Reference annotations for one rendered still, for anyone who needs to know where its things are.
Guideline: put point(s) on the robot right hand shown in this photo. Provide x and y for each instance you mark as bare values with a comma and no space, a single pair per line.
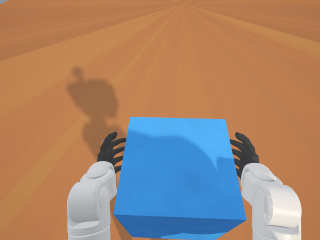
247,153

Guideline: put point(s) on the left robot forearm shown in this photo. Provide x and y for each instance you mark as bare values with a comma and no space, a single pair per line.
88,203

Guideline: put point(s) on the right robot forearm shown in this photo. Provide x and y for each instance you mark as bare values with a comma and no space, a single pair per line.
276,208

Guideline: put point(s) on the robot left hand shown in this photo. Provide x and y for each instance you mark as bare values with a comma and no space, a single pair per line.
107,152

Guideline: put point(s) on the carton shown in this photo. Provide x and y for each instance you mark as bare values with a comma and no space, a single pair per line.
178,180

